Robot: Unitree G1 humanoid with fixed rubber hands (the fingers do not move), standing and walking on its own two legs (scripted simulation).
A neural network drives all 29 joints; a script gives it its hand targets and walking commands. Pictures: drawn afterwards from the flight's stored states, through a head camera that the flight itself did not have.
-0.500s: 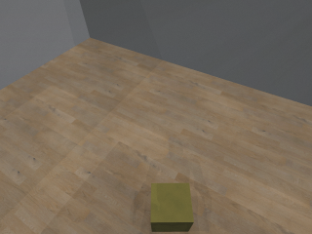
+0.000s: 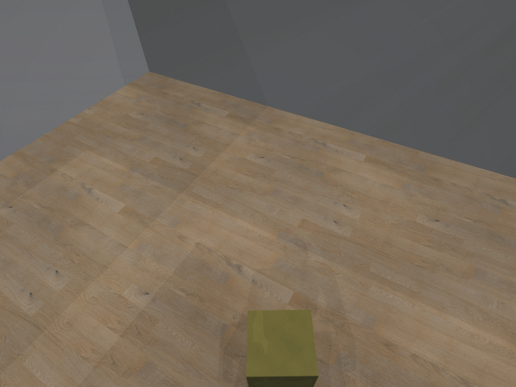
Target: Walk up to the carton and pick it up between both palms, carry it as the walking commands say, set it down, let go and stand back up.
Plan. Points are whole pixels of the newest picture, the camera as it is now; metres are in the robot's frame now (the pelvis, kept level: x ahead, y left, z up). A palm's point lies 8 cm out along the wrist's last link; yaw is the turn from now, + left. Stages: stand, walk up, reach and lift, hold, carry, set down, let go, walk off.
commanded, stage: stand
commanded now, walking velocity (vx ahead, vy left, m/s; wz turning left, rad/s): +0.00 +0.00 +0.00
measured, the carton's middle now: (279, 351) +0.37 -0.02 -0.66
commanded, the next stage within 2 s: reach and lift in 0.78 s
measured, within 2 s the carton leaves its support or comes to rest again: neither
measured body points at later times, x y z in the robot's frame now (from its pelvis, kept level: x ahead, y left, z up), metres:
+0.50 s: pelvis +0.01 -0.01 +0.00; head +0.02 +0.00 +0.45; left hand -0.01 +0.21 -0.16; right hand -0.02 -0.22 -0.16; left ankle +0.01 +0.14 -0.74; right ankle -0.01 -0.14 -0.74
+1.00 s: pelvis -0.03 -0.01 -0.03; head +0.03 +0.00 +0.42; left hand +0.17 +0.23 -0.15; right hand +0.17 -0.24 -0.15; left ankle +0.01 +0.14 -0.74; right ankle -0.01 -0.14 -0.74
